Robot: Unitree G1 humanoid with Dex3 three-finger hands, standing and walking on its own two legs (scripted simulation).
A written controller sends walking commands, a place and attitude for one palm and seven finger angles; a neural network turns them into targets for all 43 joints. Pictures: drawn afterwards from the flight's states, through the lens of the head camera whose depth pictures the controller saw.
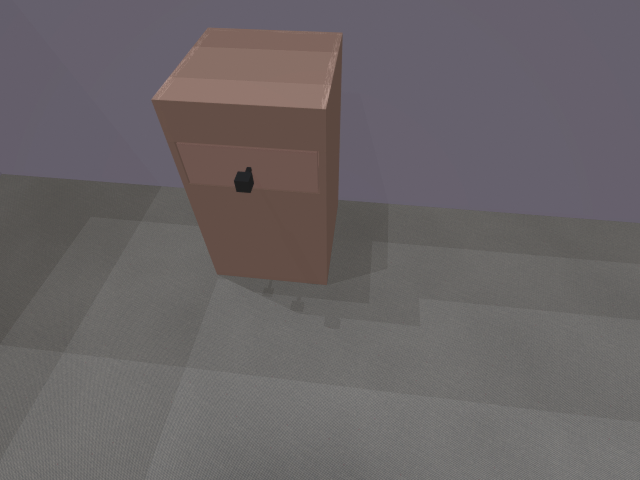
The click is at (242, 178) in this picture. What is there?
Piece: drawer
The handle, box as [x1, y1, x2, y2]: [234, 167, 253, 192]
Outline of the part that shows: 250,167 247,167 244,172 237,172 234,179 236,191 250,192 253,184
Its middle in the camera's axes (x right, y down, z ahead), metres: -0.21 -0.17 +1.07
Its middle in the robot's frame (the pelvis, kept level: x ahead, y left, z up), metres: +0.88 +0.26 -0.22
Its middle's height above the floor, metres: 0.55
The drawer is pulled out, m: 0.00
